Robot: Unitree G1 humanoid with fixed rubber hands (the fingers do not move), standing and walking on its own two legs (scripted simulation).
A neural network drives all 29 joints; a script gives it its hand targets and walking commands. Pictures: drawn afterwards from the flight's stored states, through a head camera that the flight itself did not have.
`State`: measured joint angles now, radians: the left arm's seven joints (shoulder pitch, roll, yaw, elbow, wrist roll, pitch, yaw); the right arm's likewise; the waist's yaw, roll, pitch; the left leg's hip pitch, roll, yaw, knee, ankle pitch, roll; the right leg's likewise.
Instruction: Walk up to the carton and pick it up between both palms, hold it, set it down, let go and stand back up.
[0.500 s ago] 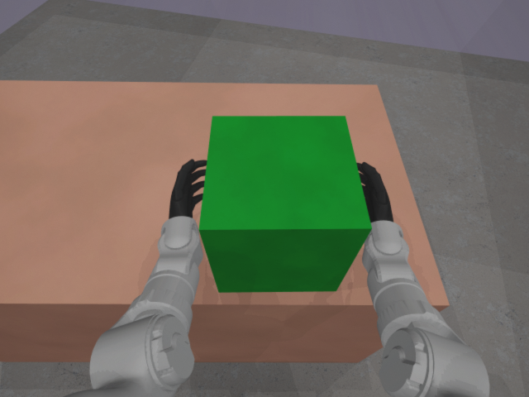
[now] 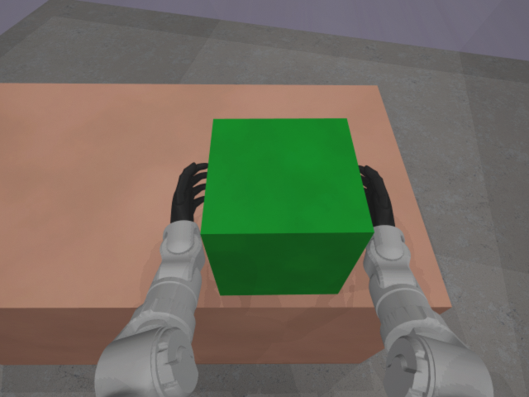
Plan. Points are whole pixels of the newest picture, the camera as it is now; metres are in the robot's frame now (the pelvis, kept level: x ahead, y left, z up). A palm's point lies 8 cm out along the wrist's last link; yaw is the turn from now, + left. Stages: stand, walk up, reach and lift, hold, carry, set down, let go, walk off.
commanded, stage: reach and lift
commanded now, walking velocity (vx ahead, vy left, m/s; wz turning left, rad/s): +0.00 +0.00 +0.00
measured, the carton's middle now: (279, 212) +0.42 -0.01 +0.00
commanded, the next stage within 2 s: none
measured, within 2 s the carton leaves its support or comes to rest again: leaves its support in 1.58 s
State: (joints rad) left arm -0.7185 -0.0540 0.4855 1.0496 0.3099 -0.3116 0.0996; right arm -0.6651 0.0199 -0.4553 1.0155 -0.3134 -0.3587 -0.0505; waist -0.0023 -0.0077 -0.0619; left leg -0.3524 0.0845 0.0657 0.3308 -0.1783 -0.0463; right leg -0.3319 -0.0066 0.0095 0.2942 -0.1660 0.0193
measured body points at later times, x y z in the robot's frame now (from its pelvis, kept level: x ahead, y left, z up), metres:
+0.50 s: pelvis -0.01 -0.01 +0.00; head +0.07 +0.01 +0.44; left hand +0.41 +0.15 +0.03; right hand +0.40 -0.16 +0.03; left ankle -0.03 +0.15 -0.75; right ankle -0.03 -0.13 -0.75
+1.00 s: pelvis -0.04 -0.01 +0.00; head +0.04 +0.02 +0.44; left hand +0.39 +0.16 +0.03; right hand +0.38 -0.15 +0.04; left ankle -0.03 +0.15 -0.75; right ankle -0.03 -0.13 -0.75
